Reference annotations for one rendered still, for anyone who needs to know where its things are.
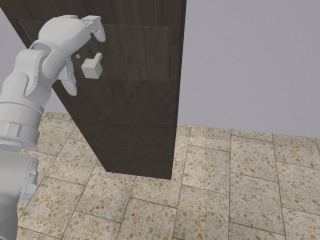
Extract left robot forearm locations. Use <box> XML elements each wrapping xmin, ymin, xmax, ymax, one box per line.
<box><xmin>0</xmin><ymin>39</ymin><xmax>67</xmax><ymax>153</ymax></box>

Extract cabinet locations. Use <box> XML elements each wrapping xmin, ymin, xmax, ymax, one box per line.
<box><xmin>0</xmin><ymin>0</ymin><xmax>187</xmax><ymax>180</ymax></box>

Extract handle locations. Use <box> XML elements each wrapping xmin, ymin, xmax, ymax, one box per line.
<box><xmin>81</xmin><ymin>52</ymin><xmax>103</xmax><ymax>79</ymax></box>

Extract drawer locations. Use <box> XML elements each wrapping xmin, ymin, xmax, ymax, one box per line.
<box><xmin>18</xmin><ymin>20</ymin><xmax>172</xmax><ymax>82</ymax></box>

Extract robot left upper arm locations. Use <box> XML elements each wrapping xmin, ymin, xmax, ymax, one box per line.
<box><xmin>0</xmin><ymin>151</ymin><xmax>39</xmax><ymax>240</ymax></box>

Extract robot left hand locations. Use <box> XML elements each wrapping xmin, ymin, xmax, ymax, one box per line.
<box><xmin>38</xmin><ymin>14</ymin><xmax>106</xmax><ymax>96</ymax></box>

